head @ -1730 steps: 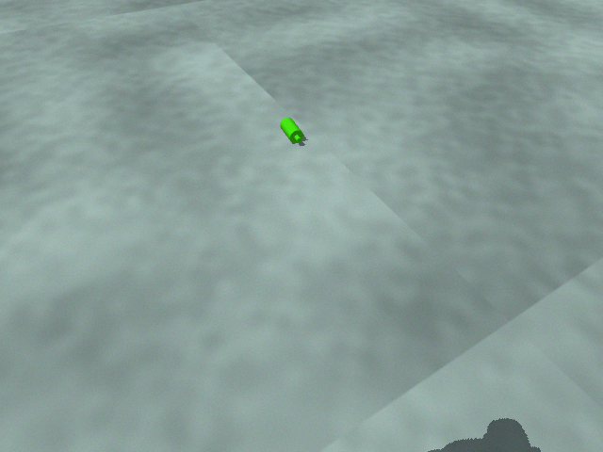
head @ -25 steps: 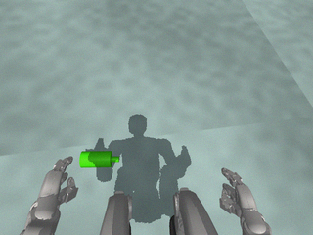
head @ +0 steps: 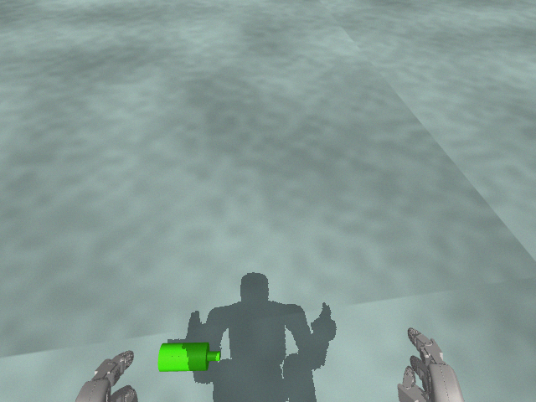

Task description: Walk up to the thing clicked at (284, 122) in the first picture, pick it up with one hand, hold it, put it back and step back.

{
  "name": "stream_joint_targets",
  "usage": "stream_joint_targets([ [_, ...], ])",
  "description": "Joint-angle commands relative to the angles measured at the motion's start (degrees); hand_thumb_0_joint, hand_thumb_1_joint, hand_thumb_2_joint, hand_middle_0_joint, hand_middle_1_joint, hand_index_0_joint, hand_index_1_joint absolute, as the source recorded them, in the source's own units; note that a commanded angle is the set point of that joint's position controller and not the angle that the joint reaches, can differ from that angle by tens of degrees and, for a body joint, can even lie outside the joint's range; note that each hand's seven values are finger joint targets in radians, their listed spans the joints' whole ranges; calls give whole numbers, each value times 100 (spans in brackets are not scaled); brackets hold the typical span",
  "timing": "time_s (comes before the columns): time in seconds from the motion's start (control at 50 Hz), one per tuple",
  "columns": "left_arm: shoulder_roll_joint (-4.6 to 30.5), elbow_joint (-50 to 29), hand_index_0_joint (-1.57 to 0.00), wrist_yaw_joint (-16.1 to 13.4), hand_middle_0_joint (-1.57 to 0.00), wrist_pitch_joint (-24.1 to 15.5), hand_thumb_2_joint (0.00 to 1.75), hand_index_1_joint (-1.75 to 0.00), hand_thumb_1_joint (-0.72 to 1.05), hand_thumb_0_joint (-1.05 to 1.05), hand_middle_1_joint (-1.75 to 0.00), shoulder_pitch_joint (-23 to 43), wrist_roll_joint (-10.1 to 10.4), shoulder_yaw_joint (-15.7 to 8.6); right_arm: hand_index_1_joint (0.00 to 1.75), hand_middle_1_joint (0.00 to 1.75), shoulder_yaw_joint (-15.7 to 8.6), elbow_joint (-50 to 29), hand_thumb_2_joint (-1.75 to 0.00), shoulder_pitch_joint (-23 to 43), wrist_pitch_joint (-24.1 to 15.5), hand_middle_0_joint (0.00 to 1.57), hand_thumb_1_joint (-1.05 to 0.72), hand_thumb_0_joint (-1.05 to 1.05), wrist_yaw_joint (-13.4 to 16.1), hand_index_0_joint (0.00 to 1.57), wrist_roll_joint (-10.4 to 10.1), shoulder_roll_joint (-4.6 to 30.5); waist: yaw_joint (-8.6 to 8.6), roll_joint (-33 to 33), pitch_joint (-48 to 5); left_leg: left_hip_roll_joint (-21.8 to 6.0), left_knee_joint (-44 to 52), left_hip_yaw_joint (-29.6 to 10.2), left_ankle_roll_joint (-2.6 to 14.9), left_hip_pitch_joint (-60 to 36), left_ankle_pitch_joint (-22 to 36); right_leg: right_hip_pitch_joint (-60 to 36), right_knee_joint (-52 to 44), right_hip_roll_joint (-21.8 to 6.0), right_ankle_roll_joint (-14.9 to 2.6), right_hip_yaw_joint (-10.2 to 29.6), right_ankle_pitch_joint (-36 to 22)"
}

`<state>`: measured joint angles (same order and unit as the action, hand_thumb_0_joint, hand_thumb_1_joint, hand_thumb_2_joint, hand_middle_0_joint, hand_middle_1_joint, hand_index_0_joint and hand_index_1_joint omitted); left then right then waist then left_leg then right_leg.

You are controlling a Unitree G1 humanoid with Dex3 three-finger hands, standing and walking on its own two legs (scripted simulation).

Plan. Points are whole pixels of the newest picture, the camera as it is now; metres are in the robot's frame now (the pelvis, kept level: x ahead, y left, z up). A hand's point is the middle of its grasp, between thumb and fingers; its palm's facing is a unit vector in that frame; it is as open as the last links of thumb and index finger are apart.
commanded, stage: home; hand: left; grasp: from above
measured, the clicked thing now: (190, 356) +0.43 +0.23 -0.67
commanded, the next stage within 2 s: stand in 1.92 s
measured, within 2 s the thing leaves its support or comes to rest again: neither
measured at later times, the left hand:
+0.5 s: hand out of the picture +0.16 +0.18 -0.04, palm faces +0.05 -0.98 -0.20, open 7.4 cm
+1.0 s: hand out of the picture +0.15 +0.18 -0.04, palm faces +0.04 -0.98 -0.20, open 7.4 cm
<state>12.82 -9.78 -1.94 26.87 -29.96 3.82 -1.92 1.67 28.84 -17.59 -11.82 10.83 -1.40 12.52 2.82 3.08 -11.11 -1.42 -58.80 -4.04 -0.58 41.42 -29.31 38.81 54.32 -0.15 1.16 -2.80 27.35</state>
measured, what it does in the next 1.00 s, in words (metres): stands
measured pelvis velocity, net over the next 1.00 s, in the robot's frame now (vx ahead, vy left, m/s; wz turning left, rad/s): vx -0.01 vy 0.00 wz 0.00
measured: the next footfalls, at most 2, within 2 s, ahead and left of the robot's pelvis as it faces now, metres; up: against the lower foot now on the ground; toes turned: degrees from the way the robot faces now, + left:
none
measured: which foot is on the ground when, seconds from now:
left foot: down 0.00-1.00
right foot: down 0.00-1.00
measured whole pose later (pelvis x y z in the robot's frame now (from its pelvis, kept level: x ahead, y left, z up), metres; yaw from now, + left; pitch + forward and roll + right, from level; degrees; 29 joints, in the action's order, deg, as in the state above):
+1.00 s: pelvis -0.01 +0.00 +0.00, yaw +0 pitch +10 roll -3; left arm 13.2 -7.9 -1.0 25.9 -28.8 3.0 -1.5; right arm 1.8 30.6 -16.8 -13.6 10.3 -0.6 12.3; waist 2.0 2.4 -9.2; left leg -1.3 -58.6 -3.7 -0.4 39.8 -28.7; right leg 37.3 54.2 -0.3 1.4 -2.5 26.7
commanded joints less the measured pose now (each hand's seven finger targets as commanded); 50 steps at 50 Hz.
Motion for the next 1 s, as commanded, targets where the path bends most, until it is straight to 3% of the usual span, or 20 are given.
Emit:
stream_joint_targets([
  [0.0,515,-882,-20,35,-20,-303,90,-30,90,0,-30,168,-56,-351,30,30,-261,-841,-90,342,-426,20,-90,0,50,20,83,675,62,-190,-288,162,857,160,149,-654,1673,-429,-847,140,-92,-118,-1469],
  [0.22,540,-913,-20,59,-20,-408,90,-30,90,0,-30,270,-122,-310,30,30,-264,-780,-90,462,-505,20,-90,0,-3,20,120,712,-19,62,-270,156,1019,141,110,-766,1461,-468,-844,143,-114,-129,-1252],
  [0.4,594,-948,-20,21,-20,-411,90,-30,90,0,-30,204,-122,-341,30,30,-263,-780,-90,480,-483,20,-90,0,17,20,118,701,-78,-16,-422,144,995,113,108,-757,1613,-586,-827,145,-121,-139,-1357],
  [0.5,596,-904,-20,21,-20,-392,90,-30,90,0,-30,307,-114,-323,30,30,-255,-770,-90,510,-495,20,-90,0,23,20,116,709,-53,-96,-175,152,1027,166,130,-623,1232,-498,-941,137,-94,-112,-1055],
  [0.74,583,-970,-20,37,-20,-404,90,-30,90,0,-30,236,-97,-339,30,30,-270,-765,-90,470,-521,20,-90,0,18,20,107,704,-78,71,-304,102,1081,99,88,-719,1338,-468,-820,165,-126,-147,-1069],
  [0.8,582,-953,-20,37,-20,-408,90,-30,90,0,-30,322,-113,-302,30,30,-262,-773,-90,509,-524,20,-90,0,14,20,104,707,-51,-32,-106,109,1103,117,107,-594,1063,-388,-890,163,-112,-138,-849],
  [0.98,601,-1028,-20,37,-20,-421,90,-30,90,0,-30,329,-111,-293,30,30,-284,-775,-90,457,-519,20,-90,0,14,20,104,704,-58,70,-335,110,1004,121,94,-732,1507,-485,-813,152,-121,-120,-1224],
])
